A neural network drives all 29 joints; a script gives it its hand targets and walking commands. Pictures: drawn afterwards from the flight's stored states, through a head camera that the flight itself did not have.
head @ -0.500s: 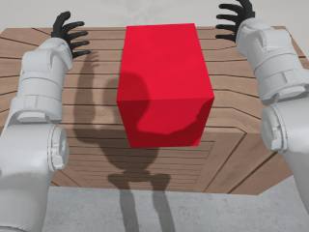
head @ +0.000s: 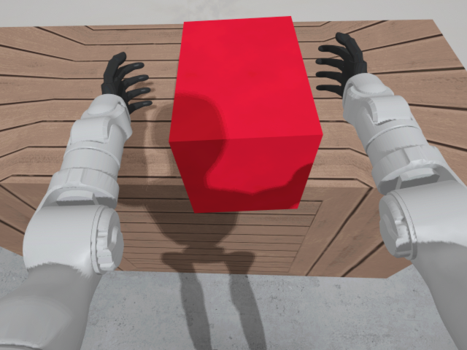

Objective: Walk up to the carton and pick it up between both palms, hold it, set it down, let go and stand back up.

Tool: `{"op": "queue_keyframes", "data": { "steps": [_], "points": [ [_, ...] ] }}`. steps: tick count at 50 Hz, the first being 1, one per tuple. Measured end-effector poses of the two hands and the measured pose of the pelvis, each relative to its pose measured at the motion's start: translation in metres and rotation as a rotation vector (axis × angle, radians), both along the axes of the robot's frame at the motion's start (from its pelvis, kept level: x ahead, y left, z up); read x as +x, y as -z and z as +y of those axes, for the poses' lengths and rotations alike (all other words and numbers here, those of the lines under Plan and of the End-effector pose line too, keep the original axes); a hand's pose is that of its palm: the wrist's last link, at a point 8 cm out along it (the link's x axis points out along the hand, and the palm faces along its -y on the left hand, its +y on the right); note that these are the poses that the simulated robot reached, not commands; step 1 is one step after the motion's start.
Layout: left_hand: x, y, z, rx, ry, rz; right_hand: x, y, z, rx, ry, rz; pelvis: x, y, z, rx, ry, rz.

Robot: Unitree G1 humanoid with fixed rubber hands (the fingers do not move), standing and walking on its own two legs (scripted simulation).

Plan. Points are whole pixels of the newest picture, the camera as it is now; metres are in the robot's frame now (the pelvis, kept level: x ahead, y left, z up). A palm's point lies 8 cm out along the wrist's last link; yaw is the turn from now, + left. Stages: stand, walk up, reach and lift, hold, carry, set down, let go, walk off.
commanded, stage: reach and lift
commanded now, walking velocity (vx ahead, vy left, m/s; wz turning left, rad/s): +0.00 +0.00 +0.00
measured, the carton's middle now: (241, 116) +0.52 -0.03 +0.07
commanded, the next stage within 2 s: none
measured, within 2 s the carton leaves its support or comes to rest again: leaves its support in 1.98 s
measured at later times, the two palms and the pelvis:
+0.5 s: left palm (128, 111) +0.49 +0.17 +0.12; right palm (344, 96) +0.48 -0.20 +0.13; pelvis +0.01 +0.01 +0.00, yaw +0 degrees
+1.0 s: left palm (149, 114) +0.48 +0.13 +0.12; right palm (330, 101) +0.47 -0.17 +0.13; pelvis +0.00 +0.00 +0.00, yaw +0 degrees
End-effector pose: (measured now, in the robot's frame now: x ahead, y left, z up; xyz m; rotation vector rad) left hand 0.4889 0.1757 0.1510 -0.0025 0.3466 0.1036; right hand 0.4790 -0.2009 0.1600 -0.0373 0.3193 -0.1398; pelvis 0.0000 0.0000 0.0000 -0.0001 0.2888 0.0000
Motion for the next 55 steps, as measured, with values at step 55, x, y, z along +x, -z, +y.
{"op": "queue_keyframes", "data": {
  "steps": [55],
  "points": [
    [-0.004,0.026,-0.051,0.041,0.038,-0.061,-0.007,0.032,0.031,-0.032,0.005,-0.020,-0.003,0.002,0.003,-0.003,0.009,0.070]
  ]
}}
